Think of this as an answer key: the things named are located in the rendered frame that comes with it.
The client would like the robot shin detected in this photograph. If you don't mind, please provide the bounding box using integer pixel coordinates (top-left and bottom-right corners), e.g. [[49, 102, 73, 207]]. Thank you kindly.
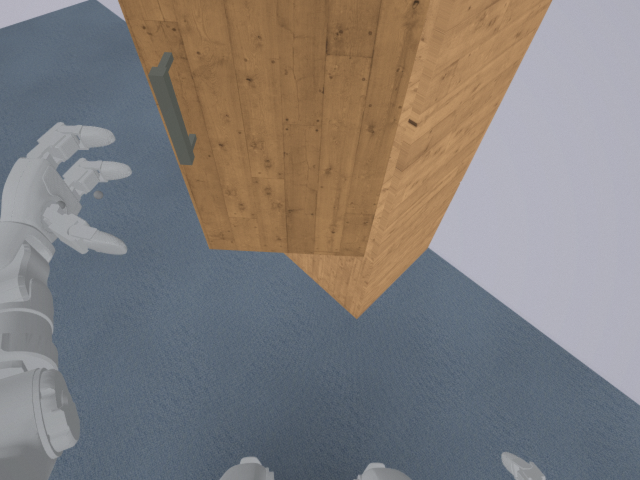
[[240, 457, 262, 465], [363, 463, 385, 473]]

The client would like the robot left shin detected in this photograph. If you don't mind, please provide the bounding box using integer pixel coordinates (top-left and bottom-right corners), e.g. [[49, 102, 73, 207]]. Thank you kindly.
[[240, 457, 262, 465]]

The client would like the right robot hand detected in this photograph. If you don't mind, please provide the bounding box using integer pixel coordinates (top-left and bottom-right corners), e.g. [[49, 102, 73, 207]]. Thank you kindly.
[[501, 452, 546, 480]]

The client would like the cupboard door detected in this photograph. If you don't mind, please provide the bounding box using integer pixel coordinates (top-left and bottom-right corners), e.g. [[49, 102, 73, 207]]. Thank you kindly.
[[118, 0, 430, 257]]

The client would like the left robot upper arm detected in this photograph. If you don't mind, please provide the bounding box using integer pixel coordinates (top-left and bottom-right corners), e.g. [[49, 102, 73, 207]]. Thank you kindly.
[[0, 368, 80, 480]]

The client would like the robot left forearm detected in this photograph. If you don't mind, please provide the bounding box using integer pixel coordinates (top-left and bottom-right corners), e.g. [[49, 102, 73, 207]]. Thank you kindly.
[[0, 222, 58, 379]]

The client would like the robot right shin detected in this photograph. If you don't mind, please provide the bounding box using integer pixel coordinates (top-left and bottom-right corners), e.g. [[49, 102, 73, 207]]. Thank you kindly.
[[363, 463, 385, 473]]

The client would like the handle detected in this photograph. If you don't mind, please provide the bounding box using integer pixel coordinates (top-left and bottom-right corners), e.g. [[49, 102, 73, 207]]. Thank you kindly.
[[148, 52, 197, 165]]

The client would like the left robot hand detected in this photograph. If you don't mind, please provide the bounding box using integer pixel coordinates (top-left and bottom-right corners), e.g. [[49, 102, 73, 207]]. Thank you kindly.
[[0, 122, 132, 255]]

